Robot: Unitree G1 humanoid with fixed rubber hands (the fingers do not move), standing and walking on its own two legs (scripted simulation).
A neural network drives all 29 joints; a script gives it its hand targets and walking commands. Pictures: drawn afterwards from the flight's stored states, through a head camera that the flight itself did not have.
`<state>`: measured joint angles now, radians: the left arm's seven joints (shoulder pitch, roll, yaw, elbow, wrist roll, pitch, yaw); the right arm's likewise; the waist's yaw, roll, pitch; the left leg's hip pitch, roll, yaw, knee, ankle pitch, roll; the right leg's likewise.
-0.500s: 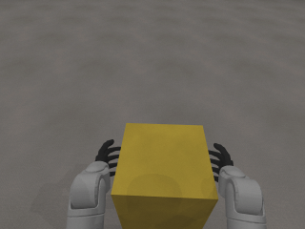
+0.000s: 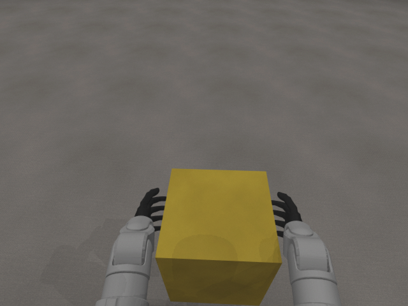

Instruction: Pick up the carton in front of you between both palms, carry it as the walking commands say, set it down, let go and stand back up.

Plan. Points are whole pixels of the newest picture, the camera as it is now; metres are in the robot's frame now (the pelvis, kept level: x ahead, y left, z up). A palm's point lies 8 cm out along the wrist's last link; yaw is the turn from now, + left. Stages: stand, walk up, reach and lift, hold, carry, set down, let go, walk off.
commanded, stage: carry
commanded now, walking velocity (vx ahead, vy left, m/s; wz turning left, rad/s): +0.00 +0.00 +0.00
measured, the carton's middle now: (216, 238) +0.30 +0.00 -0.05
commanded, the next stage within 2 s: hold in 0.32 s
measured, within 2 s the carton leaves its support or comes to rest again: neither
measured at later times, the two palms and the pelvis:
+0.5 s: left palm (141, 233) +0.26 +0.15 +0.04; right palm (296, 237) +0.26 -0.15 +0.04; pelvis -0.02 +0.00 +0.01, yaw +0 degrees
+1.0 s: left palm (155, 224) +0.28 +0.12 +0.04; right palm (308, 238) +0.26 -0.17 +0.04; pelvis -0.07 -0.01 -0.01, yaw -3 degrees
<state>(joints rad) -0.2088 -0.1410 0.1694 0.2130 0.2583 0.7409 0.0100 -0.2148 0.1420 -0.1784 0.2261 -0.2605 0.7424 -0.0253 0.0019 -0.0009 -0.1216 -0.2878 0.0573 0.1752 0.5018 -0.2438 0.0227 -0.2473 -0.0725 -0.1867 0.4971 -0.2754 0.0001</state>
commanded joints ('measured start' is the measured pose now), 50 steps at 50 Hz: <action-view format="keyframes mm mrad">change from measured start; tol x4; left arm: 1 -477 -887 -484 -33 -223 -103 -212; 8 -434 -919 -562 -100 -263 -72 -211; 16 -425 -890 -557 -120 -265 -41 -208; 17 -324 -924 -527 -148 -253 -33 -215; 25 -385 -881 -534 -154 -239 -56 -205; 35 -462 -919 -479 -59 -217 -48 -243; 39 -664 -930 -396 61 -192 -72 -273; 43 -895 -957 -259 293 -129 -123 -287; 46 -944 -899 -91 438 -38 -145 -256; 50 -950 -719 140 531 99 -181 -200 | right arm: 1 -492 892 492 -48 236 -104 229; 8 -451 921 572 -111 281 -74 231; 16 -438 892 564 -134 281 -43 226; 17 -347 925 550 -150 270 -34 233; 20 -376 868 529 -172 258 -53 229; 35 -485 919 465 -49 228 -66 255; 39 -672 934 391 83 194 -93 281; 44 -942 920 185 344 100 -163 286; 50 -970 704 -137 523 -87 -206 210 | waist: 1 -1 3 -208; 16 -3 6 -205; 17 12 -8 -104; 18 10 4 -171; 19 -1 -46 -151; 20 13 21 -145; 50 3 1 119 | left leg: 1 79 112 -119 -81 161 3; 16 78 116 -116 -67 205 -1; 17 272 -124 -260 -102 472 3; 18 314 -114 -279 -96 518 3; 20 388 -121 -278 -118 440 -1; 25 382 -125 -273 -119 390 -12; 36 322 -120 -257 -135 45 11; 44 117 -94 -286 -107 -330 11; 50 56 -125 -248 1 -257 5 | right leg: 1 51 -100 107 -80 129 -9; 16 46 -101 106 -68 164 -7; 17 147 152 266 -123 434 -26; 18 183 144 284 -112 493 -35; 35 100 128 288 -187 37 -47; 41 62 106 295 -149 -256 -62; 43 96 124 286 -100 -254 -53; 50 -76 131 274 -23 -283 -49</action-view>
